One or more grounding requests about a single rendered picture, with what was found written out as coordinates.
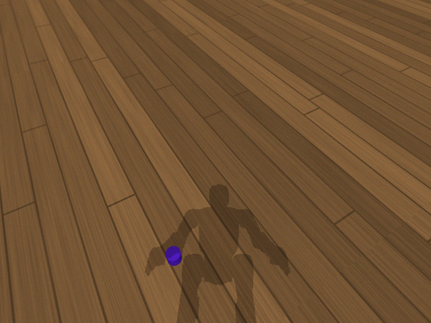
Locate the tin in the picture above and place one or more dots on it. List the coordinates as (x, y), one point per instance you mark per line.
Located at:
(173, 255)

